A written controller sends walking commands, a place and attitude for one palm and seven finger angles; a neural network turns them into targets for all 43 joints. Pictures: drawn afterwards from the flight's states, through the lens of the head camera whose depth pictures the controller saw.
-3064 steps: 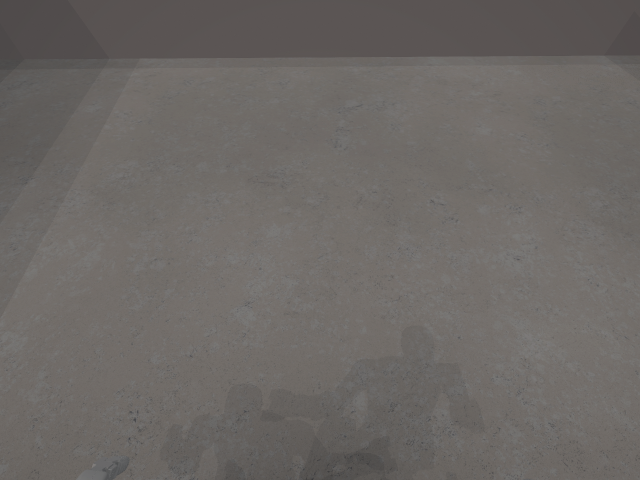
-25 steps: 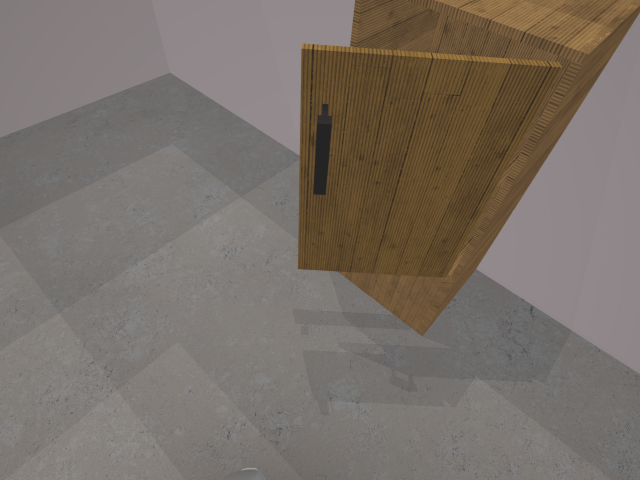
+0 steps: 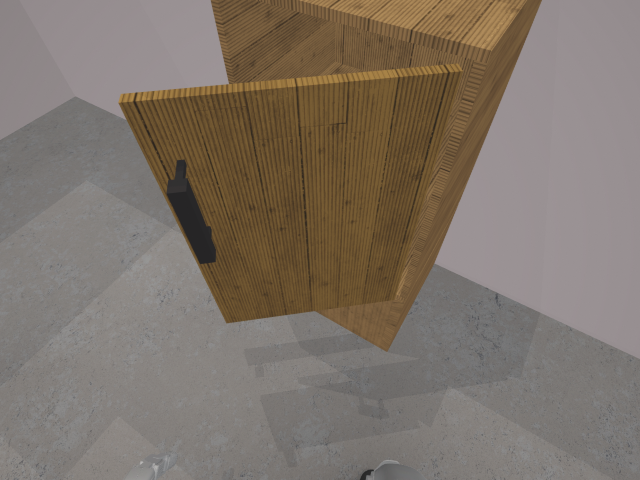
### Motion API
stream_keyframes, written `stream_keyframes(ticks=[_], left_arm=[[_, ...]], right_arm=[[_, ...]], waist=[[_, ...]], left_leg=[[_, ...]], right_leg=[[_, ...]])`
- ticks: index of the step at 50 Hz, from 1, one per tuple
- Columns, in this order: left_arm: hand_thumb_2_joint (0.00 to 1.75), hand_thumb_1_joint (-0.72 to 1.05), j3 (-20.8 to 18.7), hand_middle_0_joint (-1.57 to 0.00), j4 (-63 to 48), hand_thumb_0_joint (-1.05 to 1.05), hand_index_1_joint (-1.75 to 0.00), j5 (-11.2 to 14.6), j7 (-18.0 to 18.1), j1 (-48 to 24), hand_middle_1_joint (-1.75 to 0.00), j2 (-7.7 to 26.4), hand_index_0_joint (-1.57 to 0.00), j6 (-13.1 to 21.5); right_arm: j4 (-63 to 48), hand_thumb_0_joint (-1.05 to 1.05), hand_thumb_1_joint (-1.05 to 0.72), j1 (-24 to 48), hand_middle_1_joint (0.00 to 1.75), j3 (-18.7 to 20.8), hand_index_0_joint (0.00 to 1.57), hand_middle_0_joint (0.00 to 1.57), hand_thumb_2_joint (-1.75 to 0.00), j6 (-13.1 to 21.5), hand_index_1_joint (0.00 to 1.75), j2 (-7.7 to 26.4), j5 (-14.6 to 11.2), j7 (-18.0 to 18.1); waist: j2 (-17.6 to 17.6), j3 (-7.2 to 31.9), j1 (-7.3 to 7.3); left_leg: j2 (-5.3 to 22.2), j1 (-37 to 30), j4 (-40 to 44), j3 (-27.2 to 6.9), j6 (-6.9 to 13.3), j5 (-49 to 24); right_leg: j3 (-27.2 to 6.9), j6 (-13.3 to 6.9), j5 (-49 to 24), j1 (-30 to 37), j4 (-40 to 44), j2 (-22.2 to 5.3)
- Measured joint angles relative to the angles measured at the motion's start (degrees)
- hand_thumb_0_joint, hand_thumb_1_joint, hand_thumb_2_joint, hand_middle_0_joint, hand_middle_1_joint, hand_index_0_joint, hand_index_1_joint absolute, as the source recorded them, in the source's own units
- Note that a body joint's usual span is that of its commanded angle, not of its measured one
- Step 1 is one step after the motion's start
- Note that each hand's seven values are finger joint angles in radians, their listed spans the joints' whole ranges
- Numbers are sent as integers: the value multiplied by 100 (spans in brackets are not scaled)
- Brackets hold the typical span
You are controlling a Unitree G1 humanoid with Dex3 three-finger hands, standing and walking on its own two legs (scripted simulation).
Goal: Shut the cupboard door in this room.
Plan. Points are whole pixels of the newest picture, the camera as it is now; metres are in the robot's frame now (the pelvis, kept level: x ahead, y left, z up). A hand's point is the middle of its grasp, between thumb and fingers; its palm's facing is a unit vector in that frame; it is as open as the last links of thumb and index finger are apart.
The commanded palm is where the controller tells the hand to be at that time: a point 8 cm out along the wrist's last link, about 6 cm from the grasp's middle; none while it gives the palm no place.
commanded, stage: come to a stop and stand still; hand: left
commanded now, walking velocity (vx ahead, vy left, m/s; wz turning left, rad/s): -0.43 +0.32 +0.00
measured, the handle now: (195, 214) +0.46 +0.19 +0.04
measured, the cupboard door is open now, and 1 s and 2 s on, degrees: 40 40 40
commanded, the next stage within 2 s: look again from close up in 1.38 s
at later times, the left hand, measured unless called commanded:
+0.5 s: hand out of the picture +0.04 +0.20 -0.14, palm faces +0.12 -0.95 -0.28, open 7.3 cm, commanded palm none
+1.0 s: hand out of the picture -0.05 +0.26 -0.16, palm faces +0.05 -0.98 -0.20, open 7.4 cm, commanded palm none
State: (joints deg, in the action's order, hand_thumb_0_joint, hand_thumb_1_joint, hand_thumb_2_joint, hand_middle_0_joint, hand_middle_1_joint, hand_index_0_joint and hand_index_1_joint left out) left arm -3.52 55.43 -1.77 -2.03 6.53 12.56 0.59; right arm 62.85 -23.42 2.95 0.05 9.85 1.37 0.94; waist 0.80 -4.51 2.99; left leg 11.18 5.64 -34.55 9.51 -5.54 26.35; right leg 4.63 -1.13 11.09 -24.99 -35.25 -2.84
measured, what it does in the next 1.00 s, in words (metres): steps to the left: left foot, then right foot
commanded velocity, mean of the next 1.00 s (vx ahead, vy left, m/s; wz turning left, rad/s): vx -0.08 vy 0.07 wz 0.00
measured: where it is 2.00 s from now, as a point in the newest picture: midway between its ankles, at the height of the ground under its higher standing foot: outside the picture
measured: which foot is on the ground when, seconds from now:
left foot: up 0.00-0.58, down 0.60-1.00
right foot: down 0.00-0.64, up 0.66-0.80, down 0.82-1.00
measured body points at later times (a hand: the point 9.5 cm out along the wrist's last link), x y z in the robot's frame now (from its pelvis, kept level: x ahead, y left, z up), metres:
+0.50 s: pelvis +0.00 -0.01 +0.02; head +0.04 -0.02 +0.47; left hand +0.03 +0.25 -0.12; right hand +0.16 -0.24 -0.12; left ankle -0.04 +0.15 -0.67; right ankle +0.08 -0.11 -0.72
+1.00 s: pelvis -0.08 +0.09 +0.01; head -0.09 +0.09 +0.46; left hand -0.06 +0.32 -0.14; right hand -0.06 -0.14 -0.14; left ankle -0.05 +0.14 -0.72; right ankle -0.01 -0.04 -0.72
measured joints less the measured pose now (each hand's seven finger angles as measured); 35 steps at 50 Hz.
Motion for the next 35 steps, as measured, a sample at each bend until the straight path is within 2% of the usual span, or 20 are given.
stream_keyframes(ticks=[2, 3, 5, 8, 11, 17, 20, 23, 27, 29, 30, 32, 35], left_arm=[[90, 91, 87, -20, 47, 0, -29, 43, 96, -50, -30, -182, -20, 124], [90, 91, 140, -20, 78, 0, -29, 48, 144, -61, -30, -267, -20, 143], [90, 91, 228, -20, 121, 0, -29, 54, 234, -59, -30, -399, -20, 120], [90, 92, 225, -20, 120, -1, -30, 87, 354, -45, -30, -531, -20, 62], [90, 93, 199, -20, 81, -2, -30, 78, 406, -54, -30, -527, -20, 43], [90, 92, 149, -20, 104, -1, -30, 56, 473, 132, -30, -436, -20, -48], [90, 92, 123, -20, 99, -1, -30, 27, 464, 282, -30, -348, -20, -101], [90, 91, 99, -20, 86, 0, -30, -16, 428, 425, -30, -245, -20, -147], [90, 91, 143, -20, 67, 0, -30, -51, 474, 666, -30, -142, -20, -175], [90, 91, 200, -20, 16, 0, -30, -16, 526, 851, -30, -138, -20, -204], [90, 91, 222, -20, 9, 0, -30, 11, 536, 900, -30, -135, -20, -236], [90, 91, 204, -20, 56, 0, -30, 46, 529, 937, -30, -83, -20, -348], [90, 91, 178, -20, 25, 0, -30, 46, 483, 1093, -30, -40, -20, -481]], right_arm=[[5, 1, -91, 218, 30, 6, 20, 20, -90, -141, 30, 127, -75, 39], [-32, 1, -91, 329, 30, 4, 20, 20, -90, -170, 30, 169, -102, 67], [-121, 1, -91, 540, 30, -14, 20, 20, -90, -181, 30, 204, -150, 99], [-268, 1, -91, 870, 30, -17, 20, 20, -90, -245, 30, 215, -172, 110], [-425, 1, -91, 1237, 30, 15, 20, 20, -90, -353, 30, 266, -128, 81], [-772, 0, -91, 1862, 30, 103, 20, 20, -90, -484, 30, 395, -69, -2], [-888, 0, -91, 2012, 30, 111, 20, 20, -90, -485, 30, 411, -65, -40], [-934, 0, -91, 2031, 30, 84, 20, 20, -90, -441, 30, 380, -78, -71], [-1028, 0, -91, 1835, 30, 41, 20, 20, -90, -330, 30, 321, -126, -94], [-1164, 0, -91, 1633, 30, 33, 20, 20, -90, -219, 30, 342, -138, -60], [-1205, 0, -91, 1536, 30, 43, 20, 20, -90, -170, 30, 353, -128, -37], [-1174, 0, -91, 1379, 30, 25, 20, 20, -90, -199, 30, 251, -79, -15], [-1161, 1, -91, 1122, 30, -61, 20, 20, -90, -255, 30, 82, -30, -18]], waist=[[180, -115, -3], [225, -154, 3], [208, -171, -20], [121, -136, -130], [98, -104, -284], [119, -39, -446], [77, 8, -498], [-25, 49, -567], [-160, 147, -619], [-109, 255, -540], [-50, 288, -481], [-144, 289, -505], [-154, 400, -484]], left_leg=[[-191, 528, -1259, -531, 204, 525], [-336, 756, -1692, -671, 248, 586], [-609, 1149, -2221, -741, 277, 547], [-909, 1584, -2435, -723, 251, 415], [-1131, 1972, -2666, -781, 183, 185], [-1267, 2345, -2945, -1000, 104, -264], [-1201, 2253, -2764, -1084, 118, -343], [-1102, 1904, -2128, -1070, 164, -272], [-1095, 1177, -913, -906, 201, -57], [-1142, 660, 105, -747, 256, -663], [-1144, 504, 373, -700, 423, -783], [-1268, 461, 156, -582, 697, -624], [-1288, 398, 75, -445, 851, -560]], right_leg=[[73, -78, 233, 62, -137, 104], [103, -86, 209, 161, -35, 121], [132, -132, 113, 359, 243, 114], [164, -208, 0, 590, 624, 88], [196, -233, -111, 709, 870, 75], [226, -211, -242, 765, 1033, 10], [233, -167, -282, 717, 1013, -67], [213, -102, -339, 645, 987, -157], [134, 54, -419, 500, 871, -278], [97, 178, -323, 349, 532, -360], [118, 248, -234, 285, 316, -395], [-108, 248, 84, 297, 79, -431], [-407, 174, 755, 249, -426, -214]])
